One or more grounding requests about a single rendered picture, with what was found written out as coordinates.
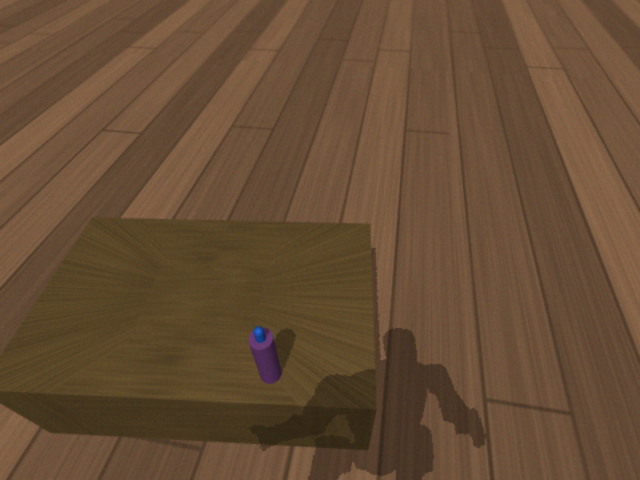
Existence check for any bottle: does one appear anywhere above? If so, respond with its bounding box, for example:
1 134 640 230
248 326 281 384

